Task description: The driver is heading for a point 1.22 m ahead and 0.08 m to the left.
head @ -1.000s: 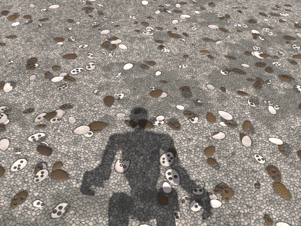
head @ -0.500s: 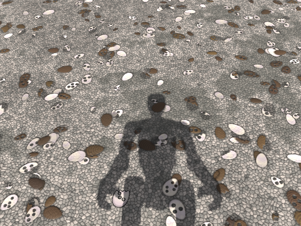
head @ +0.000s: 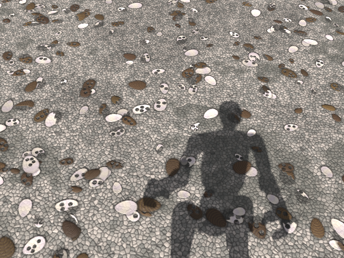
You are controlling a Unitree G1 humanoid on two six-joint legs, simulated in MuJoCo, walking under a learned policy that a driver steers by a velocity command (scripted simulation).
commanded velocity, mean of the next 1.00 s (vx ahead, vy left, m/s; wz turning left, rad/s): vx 0.50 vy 0.00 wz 0.37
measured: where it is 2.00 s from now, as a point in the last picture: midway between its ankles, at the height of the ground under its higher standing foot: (137, 137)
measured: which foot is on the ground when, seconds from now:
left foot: down 0.00-0.28, up 0.30-0.78, down 0.80-1.00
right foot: up 0.00-0.26, down 0.28-0.80, up 0.82-1.00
